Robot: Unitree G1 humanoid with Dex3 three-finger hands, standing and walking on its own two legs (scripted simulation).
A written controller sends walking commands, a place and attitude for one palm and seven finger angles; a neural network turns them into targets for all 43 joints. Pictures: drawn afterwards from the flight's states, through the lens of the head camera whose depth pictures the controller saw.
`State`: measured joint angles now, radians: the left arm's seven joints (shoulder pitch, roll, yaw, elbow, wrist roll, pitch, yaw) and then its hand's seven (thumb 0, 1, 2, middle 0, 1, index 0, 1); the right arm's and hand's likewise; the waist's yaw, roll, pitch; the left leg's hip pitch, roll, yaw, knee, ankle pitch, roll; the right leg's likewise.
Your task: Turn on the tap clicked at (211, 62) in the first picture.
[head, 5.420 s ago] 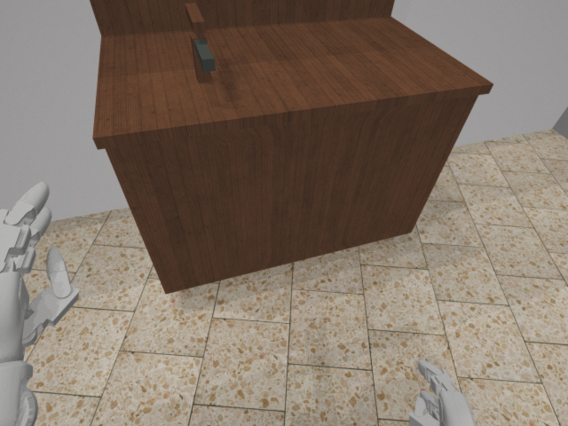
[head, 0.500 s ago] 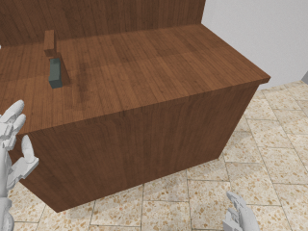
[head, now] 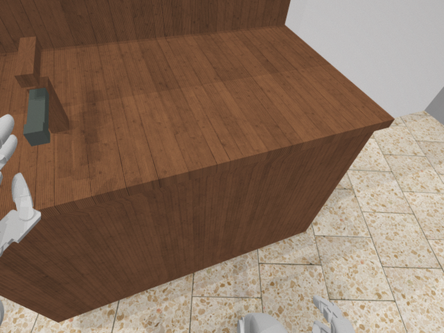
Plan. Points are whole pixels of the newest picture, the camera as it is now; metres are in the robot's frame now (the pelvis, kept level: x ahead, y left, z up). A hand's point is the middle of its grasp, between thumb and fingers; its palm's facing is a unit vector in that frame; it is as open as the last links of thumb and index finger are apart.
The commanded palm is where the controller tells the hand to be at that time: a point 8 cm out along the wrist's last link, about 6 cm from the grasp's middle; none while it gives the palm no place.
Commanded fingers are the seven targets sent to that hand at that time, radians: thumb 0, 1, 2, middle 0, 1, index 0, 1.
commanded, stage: shuffle to correct the standing spot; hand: left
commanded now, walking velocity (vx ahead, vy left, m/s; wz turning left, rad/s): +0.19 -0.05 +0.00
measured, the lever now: (37, 133) +0.40 +0.32 +0.14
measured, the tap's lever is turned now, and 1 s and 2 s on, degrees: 0 0 0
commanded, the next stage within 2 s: come to a stop and stand still in 0.10 s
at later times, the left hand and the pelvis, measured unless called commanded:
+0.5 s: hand (55, 159) +0.29 +0.23 +0.20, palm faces +0.50 -0.82 -0.29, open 7.4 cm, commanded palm +0.24 +0.26 +0.18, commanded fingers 0.00 0.90 0.90 -0.20 -0.30 -0.20 -0.30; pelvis +0.10 -0.03 -0.01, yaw +3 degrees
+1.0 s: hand (56, 173) +0.29 +0.24 +0.18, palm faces +0.47 -0.79 -0.39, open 7.4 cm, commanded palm +0.25 +0.26 +0.18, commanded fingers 0.00 0.90 0.90 -0.20 -0.30 -0.20 -0.30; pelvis +0.10 -0.03 +0.00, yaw +3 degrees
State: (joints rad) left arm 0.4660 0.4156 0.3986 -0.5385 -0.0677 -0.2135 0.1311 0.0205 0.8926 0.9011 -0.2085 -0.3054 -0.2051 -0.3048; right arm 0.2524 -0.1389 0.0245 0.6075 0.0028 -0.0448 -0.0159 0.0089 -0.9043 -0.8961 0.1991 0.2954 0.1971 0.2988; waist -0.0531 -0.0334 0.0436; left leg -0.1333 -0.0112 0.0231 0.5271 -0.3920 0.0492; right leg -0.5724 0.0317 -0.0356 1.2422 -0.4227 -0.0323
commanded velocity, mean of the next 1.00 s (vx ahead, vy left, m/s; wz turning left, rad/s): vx -0.05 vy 0.01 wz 0.00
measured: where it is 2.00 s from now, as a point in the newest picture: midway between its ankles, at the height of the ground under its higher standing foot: outside the picture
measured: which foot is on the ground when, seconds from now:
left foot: down 0.00-0.18, up 0.20-0.38, down 0.40-1.00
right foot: up 0.00-0.16, down 0.18-1.00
